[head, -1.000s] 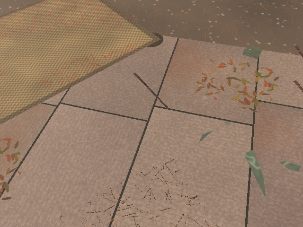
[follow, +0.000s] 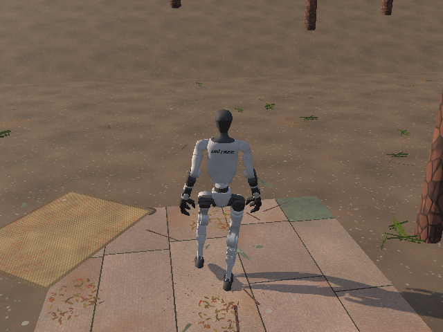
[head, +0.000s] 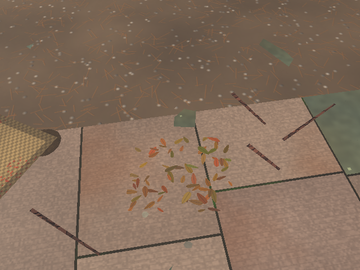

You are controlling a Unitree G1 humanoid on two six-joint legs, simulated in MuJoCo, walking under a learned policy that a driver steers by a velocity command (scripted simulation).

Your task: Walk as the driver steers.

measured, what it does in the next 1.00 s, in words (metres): walks ahead, turning left: left foot, then right foot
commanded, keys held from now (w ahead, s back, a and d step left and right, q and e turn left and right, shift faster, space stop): q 0.44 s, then no key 0.56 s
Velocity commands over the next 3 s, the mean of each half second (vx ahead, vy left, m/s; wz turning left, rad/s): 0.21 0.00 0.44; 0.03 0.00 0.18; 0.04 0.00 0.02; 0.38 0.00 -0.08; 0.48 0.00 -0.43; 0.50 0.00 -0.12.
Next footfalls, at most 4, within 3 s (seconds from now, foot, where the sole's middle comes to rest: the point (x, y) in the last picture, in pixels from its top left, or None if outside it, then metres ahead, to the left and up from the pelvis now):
0.22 left None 0.22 0.12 -0.78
0.78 right None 0.27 -0.09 -0.78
2.08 right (180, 243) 0.60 0.07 -0.78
2.62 left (140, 176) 0.91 0.25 -0.78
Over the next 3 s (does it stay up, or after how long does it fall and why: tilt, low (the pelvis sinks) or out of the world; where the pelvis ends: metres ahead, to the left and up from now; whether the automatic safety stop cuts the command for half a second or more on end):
stays up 0.94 0.17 0.00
